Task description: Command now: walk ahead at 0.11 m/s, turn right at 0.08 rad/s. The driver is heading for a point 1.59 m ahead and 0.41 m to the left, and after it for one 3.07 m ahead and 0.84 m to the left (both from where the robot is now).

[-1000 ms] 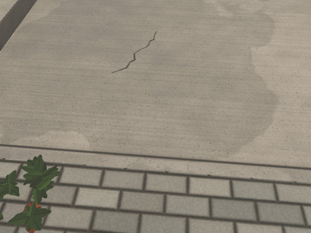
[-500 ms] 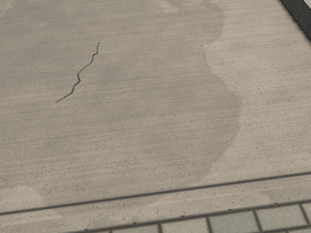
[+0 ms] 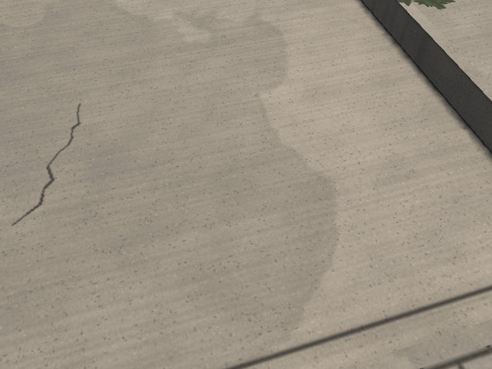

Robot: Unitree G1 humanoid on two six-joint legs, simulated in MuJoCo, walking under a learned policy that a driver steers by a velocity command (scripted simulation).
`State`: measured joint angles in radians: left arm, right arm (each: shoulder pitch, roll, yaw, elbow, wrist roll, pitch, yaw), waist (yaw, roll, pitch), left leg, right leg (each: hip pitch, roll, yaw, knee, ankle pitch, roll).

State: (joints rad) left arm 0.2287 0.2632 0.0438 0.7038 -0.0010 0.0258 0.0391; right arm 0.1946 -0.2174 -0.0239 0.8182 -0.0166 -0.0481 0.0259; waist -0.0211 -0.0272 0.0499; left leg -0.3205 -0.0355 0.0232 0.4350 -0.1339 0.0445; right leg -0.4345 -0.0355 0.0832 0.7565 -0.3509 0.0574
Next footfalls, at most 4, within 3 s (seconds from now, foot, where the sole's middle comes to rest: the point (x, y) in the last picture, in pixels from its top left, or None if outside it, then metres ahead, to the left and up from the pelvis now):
0.08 right None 0.09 -0.15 -0.77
0.76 right None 0.11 -0.14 -0.77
1.12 left None -0.03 0.08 -0.77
1.58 right None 0.17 -0.11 -0.77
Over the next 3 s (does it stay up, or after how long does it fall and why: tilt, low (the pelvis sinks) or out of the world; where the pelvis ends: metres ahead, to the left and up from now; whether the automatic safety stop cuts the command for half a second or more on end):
stays up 0.76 0.29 -0.18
